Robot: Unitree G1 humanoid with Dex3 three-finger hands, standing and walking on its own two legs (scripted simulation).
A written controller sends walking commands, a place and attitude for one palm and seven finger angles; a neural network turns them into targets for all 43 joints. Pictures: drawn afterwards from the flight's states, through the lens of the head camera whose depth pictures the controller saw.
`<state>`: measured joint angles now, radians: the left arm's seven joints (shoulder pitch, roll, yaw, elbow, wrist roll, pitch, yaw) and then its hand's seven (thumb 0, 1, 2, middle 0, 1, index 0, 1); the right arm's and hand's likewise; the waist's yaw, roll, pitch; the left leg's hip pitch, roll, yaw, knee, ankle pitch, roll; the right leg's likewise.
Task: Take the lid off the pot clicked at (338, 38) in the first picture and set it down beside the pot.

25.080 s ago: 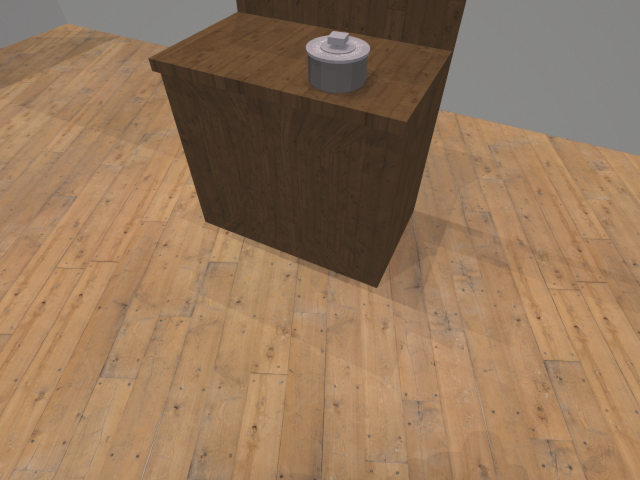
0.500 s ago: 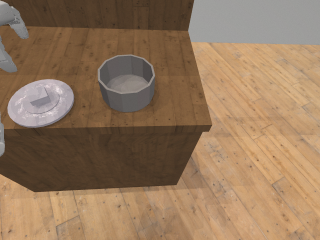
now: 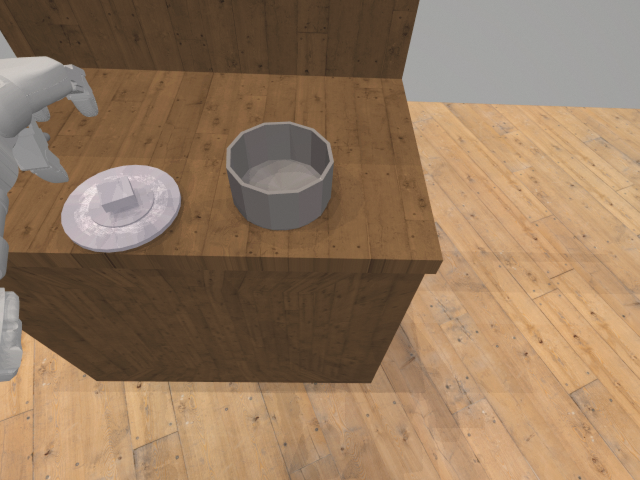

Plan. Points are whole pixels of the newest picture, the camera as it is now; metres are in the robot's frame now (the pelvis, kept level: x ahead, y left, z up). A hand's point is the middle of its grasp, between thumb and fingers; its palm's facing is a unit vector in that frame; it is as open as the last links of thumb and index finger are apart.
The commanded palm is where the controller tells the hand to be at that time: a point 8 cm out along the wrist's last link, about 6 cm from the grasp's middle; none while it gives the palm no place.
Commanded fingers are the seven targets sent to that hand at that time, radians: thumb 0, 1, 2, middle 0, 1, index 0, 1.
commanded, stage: draw the hand back to the body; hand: left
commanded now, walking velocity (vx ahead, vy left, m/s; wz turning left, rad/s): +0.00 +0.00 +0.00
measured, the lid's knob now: (116, 193) +0.52 +0.30 +0.02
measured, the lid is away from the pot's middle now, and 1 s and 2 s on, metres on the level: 0.25 0.25 0.25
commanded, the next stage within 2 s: step back with the hand held close in 1.80 s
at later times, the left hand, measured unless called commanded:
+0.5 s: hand (83, 125) +0.42 +0.22 +0.23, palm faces +0.35 -0.91 -0.22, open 10.2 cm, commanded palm +0.36 +0.26 +0.23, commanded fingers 0.00 0.41 0.78 -0.28 -0.58 -0.28 -0.58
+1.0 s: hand (73, 222) +0.31 +0.20 +0.22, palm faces +0.43 -0.87 -0.23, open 7.8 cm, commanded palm +0.25 +0.23 +0.22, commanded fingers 0.00 0.90 0.90 -0.20 -0.30 -0.20 -0.30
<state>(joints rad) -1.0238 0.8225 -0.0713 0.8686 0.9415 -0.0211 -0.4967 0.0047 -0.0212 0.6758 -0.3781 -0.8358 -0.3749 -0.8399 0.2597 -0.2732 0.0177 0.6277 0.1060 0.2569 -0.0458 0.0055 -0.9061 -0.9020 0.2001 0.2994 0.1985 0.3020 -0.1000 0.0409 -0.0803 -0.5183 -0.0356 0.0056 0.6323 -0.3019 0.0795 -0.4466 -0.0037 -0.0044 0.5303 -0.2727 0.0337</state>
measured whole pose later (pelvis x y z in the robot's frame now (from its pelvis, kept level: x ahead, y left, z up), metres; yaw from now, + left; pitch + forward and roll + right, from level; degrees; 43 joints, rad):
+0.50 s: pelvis +0.02 -0.03 +0.02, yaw -2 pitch +1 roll -1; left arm -0.47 0.47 0.33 0.35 -0.04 -0.06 0.04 0.01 0.19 0.73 -0.33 -0.71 -0.33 -0.71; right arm 0.24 -0.26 0.04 0.66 0.04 0.00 -0.06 0.01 -0.90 -0.90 0.20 0.30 0.20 0.30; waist -0.02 0.02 -0.01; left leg -0.18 0.00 0.03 0.43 -0.26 0.03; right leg -0.14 0.03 0.03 0.36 -0.23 0.00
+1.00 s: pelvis +0.00 -0.07 +0.02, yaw +0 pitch -4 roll +0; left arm -0.13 0.38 0.34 0.04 -0.09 -0.04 0.06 0.02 0.76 0.87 -0.23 -0.38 -0.23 -0.38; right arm 0.14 -0.24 0.05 0.67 0.03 -0.05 -0.08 0.01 -0.90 -0.90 0.20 0.30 0.20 0.30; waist 0.04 0.05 0.01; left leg -0.09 0.02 0.00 0.37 -0.21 -0.01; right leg -0.06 0.06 -0.01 0.34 -0.21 -0.05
